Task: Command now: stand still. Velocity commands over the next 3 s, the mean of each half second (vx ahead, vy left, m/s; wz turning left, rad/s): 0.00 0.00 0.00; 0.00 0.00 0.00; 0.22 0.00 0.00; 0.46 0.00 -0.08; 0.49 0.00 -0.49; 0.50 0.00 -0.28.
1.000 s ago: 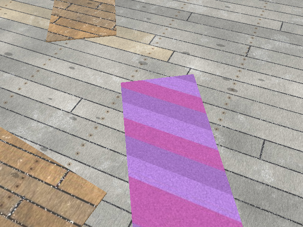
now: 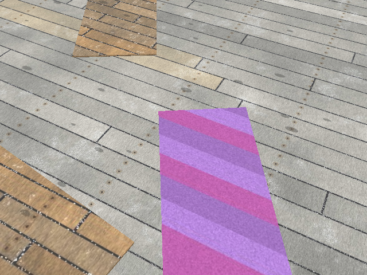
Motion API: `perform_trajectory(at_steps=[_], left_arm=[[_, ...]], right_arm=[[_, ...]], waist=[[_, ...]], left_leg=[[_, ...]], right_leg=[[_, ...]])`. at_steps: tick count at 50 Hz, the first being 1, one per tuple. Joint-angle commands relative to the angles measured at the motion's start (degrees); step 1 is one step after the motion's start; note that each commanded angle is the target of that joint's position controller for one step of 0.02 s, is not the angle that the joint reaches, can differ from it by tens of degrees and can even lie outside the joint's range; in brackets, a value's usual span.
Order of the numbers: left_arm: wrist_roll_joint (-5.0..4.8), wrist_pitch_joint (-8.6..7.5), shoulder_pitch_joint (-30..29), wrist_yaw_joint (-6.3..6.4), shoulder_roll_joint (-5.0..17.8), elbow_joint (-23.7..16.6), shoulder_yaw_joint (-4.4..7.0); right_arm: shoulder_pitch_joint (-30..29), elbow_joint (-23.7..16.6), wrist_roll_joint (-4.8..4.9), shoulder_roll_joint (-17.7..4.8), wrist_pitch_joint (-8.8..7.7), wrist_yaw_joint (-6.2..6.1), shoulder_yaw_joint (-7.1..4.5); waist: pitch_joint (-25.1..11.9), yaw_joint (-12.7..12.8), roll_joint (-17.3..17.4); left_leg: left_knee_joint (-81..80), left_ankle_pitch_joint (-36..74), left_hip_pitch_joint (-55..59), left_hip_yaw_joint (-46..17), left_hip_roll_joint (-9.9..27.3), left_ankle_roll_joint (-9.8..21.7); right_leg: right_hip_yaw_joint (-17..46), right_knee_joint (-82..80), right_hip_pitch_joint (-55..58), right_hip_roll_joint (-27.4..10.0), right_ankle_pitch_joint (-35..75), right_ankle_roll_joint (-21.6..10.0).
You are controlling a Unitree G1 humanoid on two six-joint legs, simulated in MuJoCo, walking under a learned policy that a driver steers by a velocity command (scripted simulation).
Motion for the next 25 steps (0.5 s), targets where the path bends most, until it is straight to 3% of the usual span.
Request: perform_trajectory(at_steps=[1, 25], left_arm=[[-0.04, -0.41, 1.01, 0.29, 6.02, -0.65, 1.1], [-0.22, -0.15, 3.39, 0.39, 3.89, 5.65, -0.23]], right_arm=[[1.28, -0.9, 0.06, -5.74, -0.54, -0.31, -1.09], [5.23, 6.37, 0.3, -4.33, -0.36, -0.7, 0.08]], waist=[[-0.35, -0.1, 0.43], [1.08, -0.37, 0.1]], left_leg=[[-6.51, 8.84, -4.23, -1.61, 2.01, 0.9], [-7.12, 7.93, -4.48, -0.35, 1.28, 0.6]], right_leg=[[-0.08, -3.51, 3.03, -0.19, 8.63, -0.9], [-0.83, -4.27, 2.06, 0.58, 7.2, -1.33]])
Next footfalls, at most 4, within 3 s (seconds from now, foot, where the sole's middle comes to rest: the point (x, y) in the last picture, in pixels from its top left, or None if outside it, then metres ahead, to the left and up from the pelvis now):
1.78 left None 0.43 0.11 -0.77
2.34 right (233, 223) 0.72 -0.16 -0.77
2.88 left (208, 156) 1.06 -0.07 -0.77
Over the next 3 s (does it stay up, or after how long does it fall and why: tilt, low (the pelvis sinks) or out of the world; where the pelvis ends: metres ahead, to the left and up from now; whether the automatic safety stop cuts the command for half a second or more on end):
stays up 0.94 -0.10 0.00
